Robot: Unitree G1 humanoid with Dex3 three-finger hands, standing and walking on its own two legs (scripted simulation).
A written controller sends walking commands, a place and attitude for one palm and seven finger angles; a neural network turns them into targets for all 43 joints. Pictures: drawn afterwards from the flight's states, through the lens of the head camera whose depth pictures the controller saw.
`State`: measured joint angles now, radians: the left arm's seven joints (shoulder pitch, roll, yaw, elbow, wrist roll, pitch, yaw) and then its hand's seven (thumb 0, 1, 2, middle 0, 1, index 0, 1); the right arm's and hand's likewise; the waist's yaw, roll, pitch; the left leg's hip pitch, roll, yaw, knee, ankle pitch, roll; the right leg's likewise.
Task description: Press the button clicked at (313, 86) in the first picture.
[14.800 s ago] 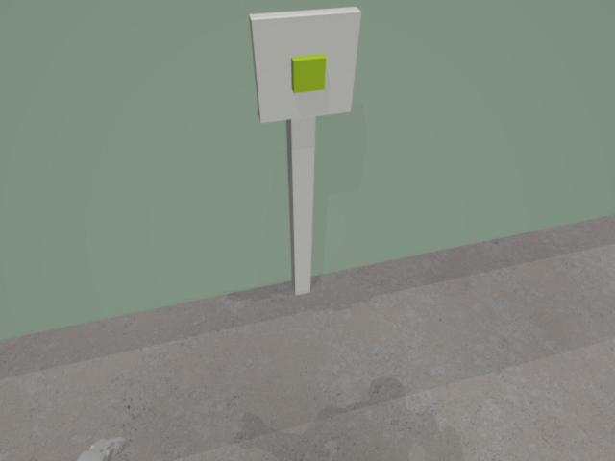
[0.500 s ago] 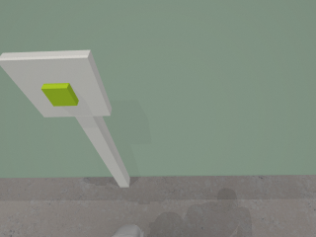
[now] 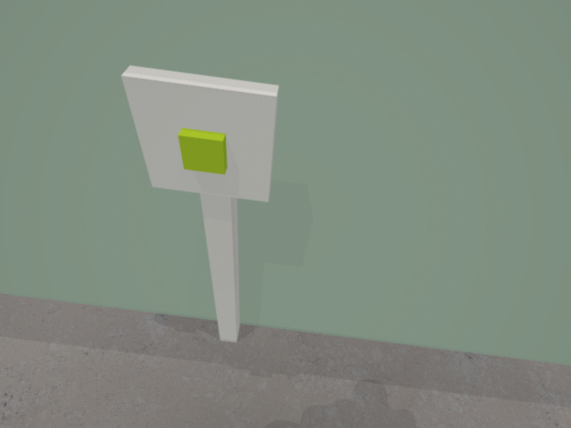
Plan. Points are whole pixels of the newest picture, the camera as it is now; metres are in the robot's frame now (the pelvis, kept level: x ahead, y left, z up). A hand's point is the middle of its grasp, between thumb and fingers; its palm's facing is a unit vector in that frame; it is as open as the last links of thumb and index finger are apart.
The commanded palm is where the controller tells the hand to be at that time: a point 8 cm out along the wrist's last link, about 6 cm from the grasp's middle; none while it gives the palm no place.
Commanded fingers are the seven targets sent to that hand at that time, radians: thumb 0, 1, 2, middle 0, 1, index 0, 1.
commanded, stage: come to a stop and stand still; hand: left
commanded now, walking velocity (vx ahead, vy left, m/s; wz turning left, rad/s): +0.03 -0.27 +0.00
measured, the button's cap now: (204, 150) +0.47 +0.19 +0.12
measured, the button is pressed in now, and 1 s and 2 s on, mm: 0 0 0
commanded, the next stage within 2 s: look again from close up in 0.22 s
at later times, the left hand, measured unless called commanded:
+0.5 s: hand out of the picture +0.13 +0.15 -0.18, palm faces -0.12 -0.96 -0.25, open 7.4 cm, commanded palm none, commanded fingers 0.00 0.90 0.90 -0.20 -0.30 -0.20 -0.30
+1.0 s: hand out of the picture +0.02 +0.11 -0.17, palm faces +0.00 -0.97 -0.23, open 7.4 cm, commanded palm none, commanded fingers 0.00 0.90 0.90 -0.20 -0.30 -0.20 -0.30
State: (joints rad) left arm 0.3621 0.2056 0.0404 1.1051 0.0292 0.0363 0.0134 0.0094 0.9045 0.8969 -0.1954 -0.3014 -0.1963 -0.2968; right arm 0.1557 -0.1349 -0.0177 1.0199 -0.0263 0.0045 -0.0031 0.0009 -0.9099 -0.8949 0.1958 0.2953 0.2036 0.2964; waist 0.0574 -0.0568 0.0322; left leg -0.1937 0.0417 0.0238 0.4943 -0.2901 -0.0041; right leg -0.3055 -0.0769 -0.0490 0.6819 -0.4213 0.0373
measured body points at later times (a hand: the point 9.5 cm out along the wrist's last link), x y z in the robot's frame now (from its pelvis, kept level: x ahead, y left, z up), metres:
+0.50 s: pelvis +0.01 -0.02 -0.02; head +0.03 -0.04 +0.43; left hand +0.13 +0.20 -0.16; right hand -0.04 -0.26 -0.18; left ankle +0.00 +0.11 -0.74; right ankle -0.03 -0.16 -0.74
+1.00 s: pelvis +0.02 -0.07 -0.01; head +0.04 -0.09 +0.44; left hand +0.02 +0.16 -0.15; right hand +0.01 -0.30 -0.17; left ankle +0.00 +0.11 -0.74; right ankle -0.02 -0.15 -0.74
